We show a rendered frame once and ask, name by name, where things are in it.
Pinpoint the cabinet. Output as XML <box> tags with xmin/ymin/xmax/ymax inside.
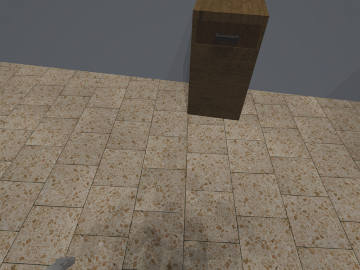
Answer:
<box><xmin>187</xmin><ymin>0</ymin><xmax>269</xmax><ymax>120</ymax></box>

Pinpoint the drawer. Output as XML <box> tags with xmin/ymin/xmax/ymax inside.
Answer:
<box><xmin>195</xmin><ymin>19</ymin><xmax>262</xmax><ymax>49</ymax></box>

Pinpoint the robot left hand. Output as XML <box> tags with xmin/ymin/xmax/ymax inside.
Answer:
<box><xmin>46</xmin><ymin>256</ymin><xmax>75</xmax><ymax>270</ymax></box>

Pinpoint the handle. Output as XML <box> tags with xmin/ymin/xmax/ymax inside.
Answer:
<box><xmin>215</xmin><ymin>33</ymin><xmax>239</xmax><ymax>43</ymax></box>

